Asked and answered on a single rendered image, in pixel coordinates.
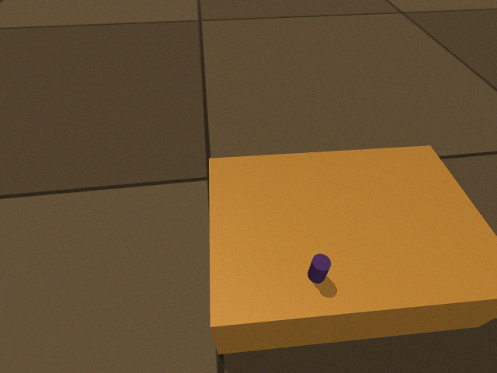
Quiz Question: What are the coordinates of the can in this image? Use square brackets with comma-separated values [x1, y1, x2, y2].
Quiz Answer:
[308, 254, 331, 284]

